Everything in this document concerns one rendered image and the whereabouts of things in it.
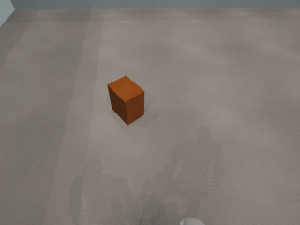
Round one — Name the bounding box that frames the carton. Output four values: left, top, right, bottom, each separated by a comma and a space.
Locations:
107, 75, 144, 125

